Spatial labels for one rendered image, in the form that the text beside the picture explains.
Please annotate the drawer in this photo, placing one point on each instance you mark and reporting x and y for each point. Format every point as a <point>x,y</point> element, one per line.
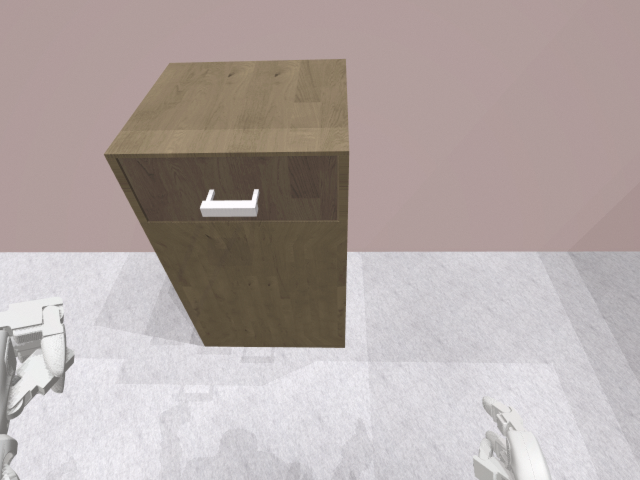
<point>290,187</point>

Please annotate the cabinet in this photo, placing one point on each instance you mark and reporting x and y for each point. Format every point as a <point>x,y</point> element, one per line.
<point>259,283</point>

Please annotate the robot right hand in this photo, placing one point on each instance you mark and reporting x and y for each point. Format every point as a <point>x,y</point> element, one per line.
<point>521,457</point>

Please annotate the handle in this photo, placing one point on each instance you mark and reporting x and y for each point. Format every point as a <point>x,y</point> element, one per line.
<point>235,208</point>

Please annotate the robot left hand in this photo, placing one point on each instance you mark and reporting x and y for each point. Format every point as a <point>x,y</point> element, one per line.
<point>34,332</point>

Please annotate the left robot forearm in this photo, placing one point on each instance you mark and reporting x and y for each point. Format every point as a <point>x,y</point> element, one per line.
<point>8,449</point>

